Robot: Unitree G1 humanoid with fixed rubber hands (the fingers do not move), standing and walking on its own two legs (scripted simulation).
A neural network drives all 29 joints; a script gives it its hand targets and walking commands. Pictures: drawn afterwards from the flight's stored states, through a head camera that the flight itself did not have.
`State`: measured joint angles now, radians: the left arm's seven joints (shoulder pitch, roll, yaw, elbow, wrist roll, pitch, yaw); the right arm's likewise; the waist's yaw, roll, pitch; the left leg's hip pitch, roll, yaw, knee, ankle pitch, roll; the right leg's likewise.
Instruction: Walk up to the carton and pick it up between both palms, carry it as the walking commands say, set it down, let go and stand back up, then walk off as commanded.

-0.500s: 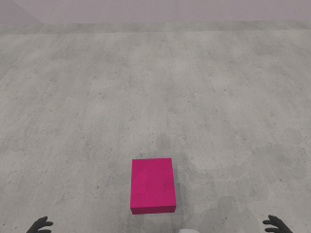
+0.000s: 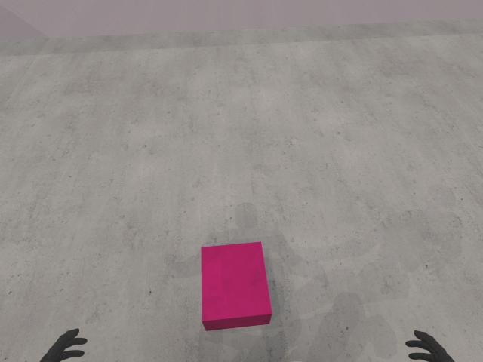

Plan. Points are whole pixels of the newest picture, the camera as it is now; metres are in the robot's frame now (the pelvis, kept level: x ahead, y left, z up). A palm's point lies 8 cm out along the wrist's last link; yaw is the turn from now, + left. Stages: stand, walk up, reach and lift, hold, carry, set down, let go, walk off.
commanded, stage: walk up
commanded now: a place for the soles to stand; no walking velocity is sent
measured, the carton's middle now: (234, 284) +0.48 +0.03 -0.70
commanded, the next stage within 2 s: reach and lift in 0.30 s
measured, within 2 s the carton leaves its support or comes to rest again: neither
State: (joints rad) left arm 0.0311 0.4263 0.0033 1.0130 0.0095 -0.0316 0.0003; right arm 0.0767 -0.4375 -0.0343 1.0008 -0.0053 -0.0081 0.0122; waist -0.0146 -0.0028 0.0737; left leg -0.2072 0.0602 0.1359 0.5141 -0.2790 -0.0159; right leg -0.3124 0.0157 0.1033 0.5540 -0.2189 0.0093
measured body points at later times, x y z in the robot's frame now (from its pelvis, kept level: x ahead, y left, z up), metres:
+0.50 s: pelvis -0.01 +0.00 -0.01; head +0.08 +0.00 +0.43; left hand +0.16 +0.33 -0.09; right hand +0.19 -0.30 -0.10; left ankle +0.00 +0.13 -0.73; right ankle +0.05 -0.12 -0.73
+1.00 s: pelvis -0.01 -0.01 -0.06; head +0.16 +0.02 +0.36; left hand +0.27 +0.31 -0.15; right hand +0.29 -0.26 -0.15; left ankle +0.00 +0.13 -0.73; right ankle +0.05 -0.12 -0.73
